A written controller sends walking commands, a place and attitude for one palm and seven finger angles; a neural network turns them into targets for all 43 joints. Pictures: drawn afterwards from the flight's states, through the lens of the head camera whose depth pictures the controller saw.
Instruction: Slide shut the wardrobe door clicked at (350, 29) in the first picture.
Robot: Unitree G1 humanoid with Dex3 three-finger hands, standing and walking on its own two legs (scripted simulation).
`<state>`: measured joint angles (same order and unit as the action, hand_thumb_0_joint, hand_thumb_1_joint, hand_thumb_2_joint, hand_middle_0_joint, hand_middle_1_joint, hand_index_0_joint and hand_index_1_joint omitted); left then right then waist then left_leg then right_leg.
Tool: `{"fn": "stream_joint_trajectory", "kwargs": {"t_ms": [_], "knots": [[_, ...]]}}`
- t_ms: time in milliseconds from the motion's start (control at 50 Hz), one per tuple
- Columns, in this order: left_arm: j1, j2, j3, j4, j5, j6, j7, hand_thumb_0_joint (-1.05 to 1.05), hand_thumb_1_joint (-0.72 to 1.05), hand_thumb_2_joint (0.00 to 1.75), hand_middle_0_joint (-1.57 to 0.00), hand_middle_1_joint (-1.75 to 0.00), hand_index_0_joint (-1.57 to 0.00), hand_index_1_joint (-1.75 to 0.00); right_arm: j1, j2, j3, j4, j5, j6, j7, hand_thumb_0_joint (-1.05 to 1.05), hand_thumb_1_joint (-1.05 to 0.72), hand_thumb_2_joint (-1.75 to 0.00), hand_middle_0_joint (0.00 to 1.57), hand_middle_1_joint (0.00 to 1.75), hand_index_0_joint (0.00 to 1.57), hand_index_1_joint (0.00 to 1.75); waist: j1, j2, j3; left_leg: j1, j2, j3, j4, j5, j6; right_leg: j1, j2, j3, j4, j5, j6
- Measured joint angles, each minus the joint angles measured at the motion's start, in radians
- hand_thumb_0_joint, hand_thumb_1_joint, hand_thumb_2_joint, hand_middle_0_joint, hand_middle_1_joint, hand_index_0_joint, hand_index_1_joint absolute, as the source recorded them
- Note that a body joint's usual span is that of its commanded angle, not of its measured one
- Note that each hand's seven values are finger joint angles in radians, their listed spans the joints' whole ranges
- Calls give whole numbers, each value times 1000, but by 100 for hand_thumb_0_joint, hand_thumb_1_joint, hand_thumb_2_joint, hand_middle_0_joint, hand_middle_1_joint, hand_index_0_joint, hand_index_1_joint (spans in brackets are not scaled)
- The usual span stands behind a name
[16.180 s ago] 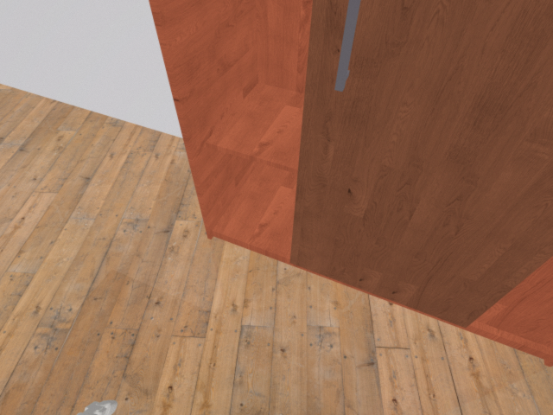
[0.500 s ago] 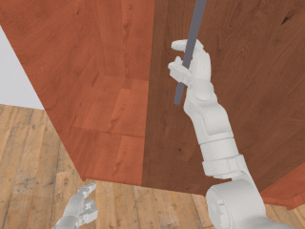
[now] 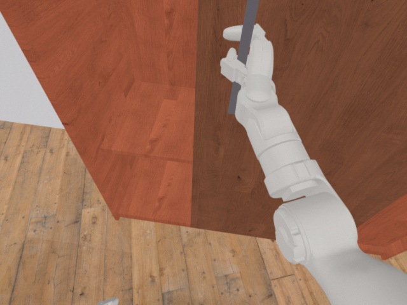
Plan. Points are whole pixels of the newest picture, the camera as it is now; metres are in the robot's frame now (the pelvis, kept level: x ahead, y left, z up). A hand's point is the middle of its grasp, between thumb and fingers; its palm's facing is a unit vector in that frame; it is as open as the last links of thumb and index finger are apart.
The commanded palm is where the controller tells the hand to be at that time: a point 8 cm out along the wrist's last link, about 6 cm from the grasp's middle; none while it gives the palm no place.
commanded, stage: step sideways, sliding the door along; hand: right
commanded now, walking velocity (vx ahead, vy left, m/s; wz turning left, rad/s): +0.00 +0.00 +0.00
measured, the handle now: (245, 38) +0.51 -0.02 +0.26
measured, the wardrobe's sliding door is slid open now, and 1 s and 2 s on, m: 0.37 0.36 0.23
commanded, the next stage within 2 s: none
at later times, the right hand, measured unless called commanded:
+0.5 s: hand (229, 72) +0.47 +0.00 +0.22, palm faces -0.09 +0.99 -0.11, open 5.6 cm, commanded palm +0.46 +0.00 +0.23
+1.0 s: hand (217, 71) +0.48 +0.02 +0.22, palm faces +0.14 +0.99 -0.08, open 5.9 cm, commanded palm +0.46 +0.06 +0.22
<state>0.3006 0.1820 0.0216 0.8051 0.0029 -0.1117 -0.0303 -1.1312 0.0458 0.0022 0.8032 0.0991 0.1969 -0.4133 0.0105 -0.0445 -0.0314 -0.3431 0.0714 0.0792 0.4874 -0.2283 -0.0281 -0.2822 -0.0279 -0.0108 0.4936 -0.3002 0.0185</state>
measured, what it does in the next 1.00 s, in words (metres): steps to the left: left foot, then right foot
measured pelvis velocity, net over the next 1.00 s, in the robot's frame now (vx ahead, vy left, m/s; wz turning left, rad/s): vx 0.07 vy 0.17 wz -0.22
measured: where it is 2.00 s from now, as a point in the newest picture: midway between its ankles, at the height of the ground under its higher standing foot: outside the picture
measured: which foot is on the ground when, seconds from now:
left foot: down 0.00-0.50, up 0.52-0.72, down 0.74-1.00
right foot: down 0.00-0.80, up 0.82-0.86, down 0.88-1.00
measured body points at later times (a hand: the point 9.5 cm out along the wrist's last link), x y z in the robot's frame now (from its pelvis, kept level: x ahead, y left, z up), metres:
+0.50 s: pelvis +0.00 +0.04 -0.01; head +0.08 +0.05 +0.43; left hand +0.10 +0.27 -0.15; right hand +0.46 -0.05 +0.23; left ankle +0.01 +0.13 -0.74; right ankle -0.02 -0.10 -0.73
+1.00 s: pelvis +0.07 +0.17 -0.01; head +0.17 +0.15 +0.42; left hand +0.34 +0.32 -0.12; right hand +0.46 -0.03 +0.22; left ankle +0.14 +0.25 -0.74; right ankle +0.00 -0.04 -0.73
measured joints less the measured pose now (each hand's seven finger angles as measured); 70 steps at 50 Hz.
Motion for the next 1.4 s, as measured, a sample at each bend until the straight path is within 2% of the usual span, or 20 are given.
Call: {"fn": "stream_joint_trajectory", "kwargs": {"t_ms": [80,200,320,360,400,460,500,600,660,740,780,800,840,880,960,1000,1080,1180,1280,1400], "knots": [[27,2,1,17,3,-36,1,1,91,90,-20,-30,-20,-30,-33,-7,-14,70,4,-43,-15,2,-84,-84,45,140,38,140,13,5,-2,-16,2,-12,0,12,-5,-14,3,-11,6,4,-6],[2,33,2,-26,-16,-18,54,1,91,90,-20,-30,-20,-30,33,-150,-35,60,-23,-217,218,-1,-77,-80,47,140,36,140,54,-3,60,-27,-1,-57,60,-3,-4,1,2,-54,55,-22,-20],[1,27,0,-59,-26,10,94,1,91,90,-20,-30,-20,-30,76,-211,-28,-28,-2,-274,303,-5,-76,-78,49,140,31,140,48,-4,149,-9,-46,-70,189,-97,47,30,-10,-45,146,-81,-6],[-4,30,-1,-51,-30,21,94,1,91,90,-20,-30,-20,-30,83,-203,-24,-57,2,-283,308,-6,-76,-80,50,140,29,140,40,-34,183,31,-67,-38,174,-89,46,42,-34,-11,170,-97,8],[-17,30,-2,-35,-33,37,92,1,91,90,-20,-30,-20,-30,82,-183,-17,-78,-3,-287,314,-6,-76,-81,50,140,29,140,36,-48,207,68,-76,0,147,-97,55,33,-47,13,207,-85,-10],[-51,25,0,-15,-34,40,96,1,91,90,-20,-30,-20,-30,65,-141,14,-107,-15,-292,314,-6,-77,-83,50,141,28,140,13,-14,242,106,-55,37,115,-97,73,1,-16,6,291,-132,-33],[-69,29,-4,-26,-32,28,96,1,91,90,-20,-30,-20,-30,61,-122,47,-141,-16,-286,307,-7,-77,-84,49,141,27,140,-14,11,249,92,-45,44,142,-104,75,38,-8,-20,149,-2,-47],[-150,11,17,-86,-36,36,47,1,91,90,-20,-30,-20,-30,64,-137,120,-227,5,-292,309,-7,-78,-84,49,141,23,140,-57,57,302,-71,-56,-75,482,-224,81,81,-11,9,97,-39,22],[-188,5,16,-129,-40,44,28,1,91,90,-20,-30,-20,-30,79,-144,136,-281,7,-291,321,-8,-79,-84,50,141,20,140,-77,40,327,-92,-37,-102,395,-196,80,88,-48,53,121,-58,50],[-219,-19,8,-174,-48,42,14,1,90,90,-20,-30,-20,-30,118,-166,134,-337,7,-293,335,-6,-81,-86,55,141,15,140,-115,30,335,-34,-18,-76,215,5,53,105,-107,96,209,-134,100],[-253,-15,10,-171,-56,44,15,1,90,90,-20,-30,-20,-30,141,-165,113,-363,1,-306,329,-5,-83,-87,57,141,14,140,-104,-19,354,3,-50,-17,231,0,27,99,-159,129,274,-133,94],[-273,-14,15,-162,-58,47,17,1,90,90,-20,-30,-20,-30,151,-161,105,-376,-2,-309,327,-5,-83,-87,58,141,13,140,-94,-27,361,16,-51,8,233,-24,28,81,-168,138,304,-85,67],[-306,-9,22,-140,-59,49,26,1,91,90,-20,-30,-20,-30,171,-147,93,-401,-8,-313,321,-4,-83,-87,58,141,13,141,-82,-10,363,24,-30,35,223,-48,40,46,-133,143,337,-115,32],[-317,6,24,-131,-52,39,38,1,91,90,-20,-30,-20,-30,199,-129,91,-440,-10,-300,306,-3,-84,-88,56,141,14,141,-83,1,347,19,-18,49,197,-37,44,50,-96,104,240,-49,7],[-309,24,40,-149,-45,16,34,1,91,90,-20,-30,-20,-30,250,-129,104,-515,-5,-286,295,-2,-83,-87,54,141,16,141,-113,6,320,1,-27,51,165,-28,59,81,-117,73,113,-41,78],[-308,35,47,-161,-48,3,26,1,91,90,-20,-30,-20,-30,275,-131,100,-552,-7,-288,294,-2,-83,-87,54,141,16,141,-110,-11,328,21,-39,61,126,-12,69,62,-135,51,137,-8,74],[-304,47,43,-158,-53,-5,34,1,91,90,-20,-30,-20,-30,324,-120,102,-609,-24,-285,282,-2,-83,-87,52,141,16,141,-94,0,309,15,-27,63,94,3,71,31,-114,16,136,40,13],[-282,51,50,-163,-47,-16,30,1,91,90,-20,-30,-20,-30,361,-95,134,-663,-32,-278,262,-1,-84,-86,49,141,15,141,-98,-3,279,-15,-29,47,105,-4,60,67,-127,-29,42,-5,90],[-283,38,37,-164,-53,-18,24,1,91,90,-20,-30,-20,-30,369,-73,166,-681,-40,-288,260,0,-85,-86,45,141,12,141,-85,-3,289,-11,-21,31,93,8,49,37,-126,-68,109,10,54],[-264,14,22,-177,-41,-25,14,1,91,90,-20,-30,-20,-30,344,-34,223,-665,-31,-293,264,1,-86,-86,44,141,11,141,-92,-4,276,-45,-14,6,143,-17,31,40,-124,-99,113,-54,76]]}}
